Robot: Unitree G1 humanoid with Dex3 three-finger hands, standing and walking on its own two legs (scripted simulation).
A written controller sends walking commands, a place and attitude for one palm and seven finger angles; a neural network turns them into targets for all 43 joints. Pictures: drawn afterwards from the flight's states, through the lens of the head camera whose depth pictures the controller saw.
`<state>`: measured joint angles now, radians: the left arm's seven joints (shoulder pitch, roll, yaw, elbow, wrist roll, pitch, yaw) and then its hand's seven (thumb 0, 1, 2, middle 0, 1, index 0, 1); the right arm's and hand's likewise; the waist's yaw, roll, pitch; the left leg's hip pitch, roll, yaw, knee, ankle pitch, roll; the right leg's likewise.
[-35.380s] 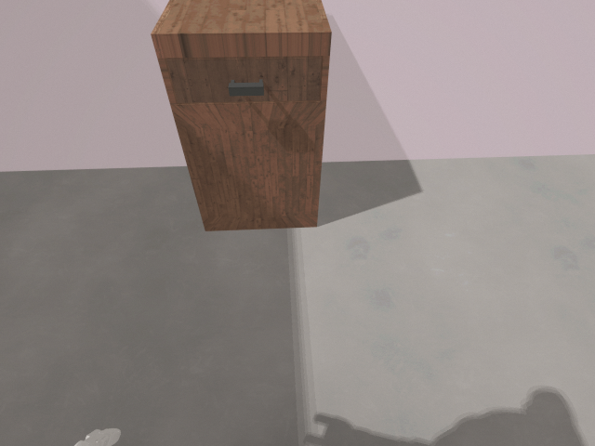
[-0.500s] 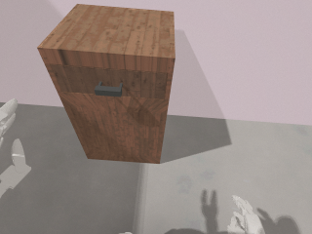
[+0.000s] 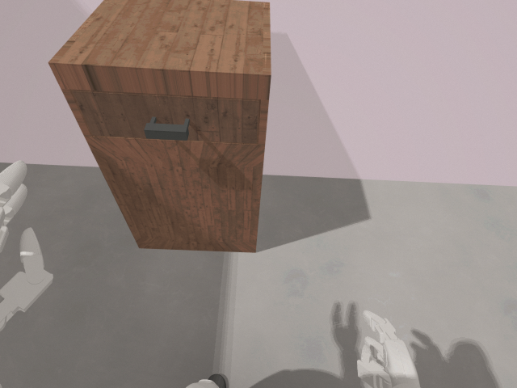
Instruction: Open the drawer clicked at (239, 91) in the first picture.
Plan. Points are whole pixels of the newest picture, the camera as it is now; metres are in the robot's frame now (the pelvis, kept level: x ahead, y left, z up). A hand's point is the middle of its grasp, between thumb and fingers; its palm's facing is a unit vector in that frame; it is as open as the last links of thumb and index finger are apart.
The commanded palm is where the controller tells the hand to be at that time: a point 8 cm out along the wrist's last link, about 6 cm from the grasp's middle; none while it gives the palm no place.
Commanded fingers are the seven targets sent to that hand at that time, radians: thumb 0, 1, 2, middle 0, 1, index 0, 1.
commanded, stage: step back with the hand held close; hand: left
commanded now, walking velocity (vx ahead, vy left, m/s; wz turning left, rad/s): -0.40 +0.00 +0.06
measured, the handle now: (168, 126) +0.70 +0.31 -0.05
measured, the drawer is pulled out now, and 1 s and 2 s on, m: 0.00 0.00 0.00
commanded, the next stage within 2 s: stop stepping back and stand still in 0.20 s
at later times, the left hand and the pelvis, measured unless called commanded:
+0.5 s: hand out of the picture +0.08 +0.19 +0.17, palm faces +0.28 -0.80 -0.53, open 7.4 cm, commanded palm +0.03 +0.24 +0.19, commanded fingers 0.00 0.90 0.90 -0.20 -0.30 -0.20 -0.30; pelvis -0.10 -0.04 +0.01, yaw -1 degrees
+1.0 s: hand out of the picture +0.04 +0.24 +0.17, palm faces +0.41 -0.82 -0.41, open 7.4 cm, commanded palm -0.01 +0.27 +0.19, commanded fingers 0.00 0.90 0.90 -0.20 -0.30 -0.20 -0.30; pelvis -0.14 -0.01 +0.01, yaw +1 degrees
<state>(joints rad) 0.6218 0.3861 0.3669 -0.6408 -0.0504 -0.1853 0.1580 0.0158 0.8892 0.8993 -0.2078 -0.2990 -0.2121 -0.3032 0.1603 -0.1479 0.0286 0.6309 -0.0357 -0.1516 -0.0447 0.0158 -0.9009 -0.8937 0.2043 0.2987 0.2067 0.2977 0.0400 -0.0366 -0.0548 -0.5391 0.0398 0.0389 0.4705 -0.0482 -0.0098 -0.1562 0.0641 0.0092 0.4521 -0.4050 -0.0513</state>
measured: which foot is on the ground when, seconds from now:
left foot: up 0.00-0.14, down 0.16-0.44, up 0.46-0.74, down 0.76-1.00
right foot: down 0.00-0.18, up 0.20-0.42, down 0.44-1.00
